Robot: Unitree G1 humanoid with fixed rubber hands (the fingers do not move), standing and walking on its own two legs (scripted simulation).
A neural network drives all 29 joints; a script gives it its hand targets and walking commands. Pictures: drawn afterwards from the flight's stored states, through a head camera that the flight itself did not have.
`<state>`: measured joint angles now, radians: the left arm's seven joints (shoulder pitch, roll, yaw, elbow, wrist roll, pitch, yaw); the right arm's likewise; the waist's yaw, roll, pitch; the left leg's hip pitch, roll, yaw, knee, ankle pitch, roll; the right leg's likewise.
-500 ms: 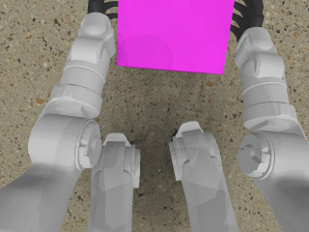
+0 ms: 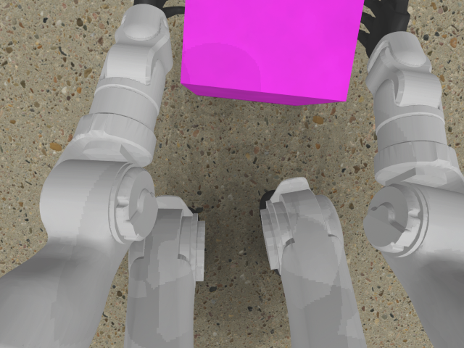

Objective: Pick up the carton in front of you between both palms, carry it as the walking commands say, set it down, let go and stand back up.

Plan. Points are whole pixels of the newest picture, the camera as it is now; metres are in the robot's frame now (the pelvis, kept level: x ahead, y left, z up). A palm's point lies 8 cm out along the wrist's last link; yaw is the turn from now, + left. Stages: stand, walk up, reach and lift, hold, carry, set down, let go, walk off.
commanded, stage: set down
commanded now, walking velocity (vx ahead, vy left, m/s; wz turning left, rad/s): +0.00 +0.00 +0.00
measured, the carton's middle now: (260, 33) +0.54 -0.09 -0.26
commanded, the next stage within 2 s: let go in 1.76 s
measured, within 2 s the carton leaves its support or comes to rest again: neither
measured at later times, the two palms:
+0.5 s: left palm (148, 15) +0.56 +0.07 -0.18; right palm (381, 39) +0.50 -0.25 -0.17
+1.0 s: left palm out of the picture +0.57 +0.08 -0.10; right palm (451, 18) +0.49 -0.28 -0.10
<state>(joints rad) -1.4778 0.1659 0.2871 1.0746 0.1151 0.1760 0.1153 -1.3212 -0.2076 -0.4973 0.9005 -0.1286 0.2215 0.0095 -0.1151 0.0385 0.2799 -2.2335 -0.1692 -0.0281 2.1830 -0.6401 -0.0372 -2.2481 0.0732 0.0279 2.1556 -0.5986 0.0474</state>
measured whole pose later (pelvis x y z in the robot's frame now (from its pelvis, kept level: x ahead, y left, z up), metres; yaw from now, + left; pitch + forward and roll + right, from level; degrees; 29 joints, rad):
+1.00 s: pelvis -0.01 +0.00 +0.02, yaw -2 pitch +38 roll +1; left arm -1.41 0.34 0.10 1.00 -0.13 0.18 0.14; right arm -1.30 -0.34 -0.22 0.94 0.20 0.14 -0.09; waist -0.11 0.03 0.24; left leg -2.15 -0.07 0.00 2.11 -0.63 -0.01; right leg -2.19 0.04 0.00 2.07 -0.54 0.00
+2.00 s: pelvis +0.04 -0.01 +0.29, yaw -2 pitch +42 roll +1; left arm -0.89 0.16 0.25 0.75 0.11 0.18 0.09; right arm -0.82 -0.25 -0.32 0.76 -0.07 0.13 0.09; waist -0.06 0.03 -0.08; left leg -1.42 -0.07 -0.05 1.03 -0.35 -0.01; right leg -1.46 0.04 0.03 1.02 -0.30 -0.01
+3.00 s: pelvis +0.11 +0.01 +0.39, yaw -4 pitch -5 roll -1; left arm 0.22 0.20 0.04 0.42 0.00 0.14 -0.07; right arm 0.21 -0.21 -0.05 0.42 -0.03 0.15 0.08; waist 0.00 0.02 0.10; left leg -0.06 -0.04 -0.04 0.45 -0.30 0.03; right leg -0.10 0.03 0.06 0.44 -0.25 0.00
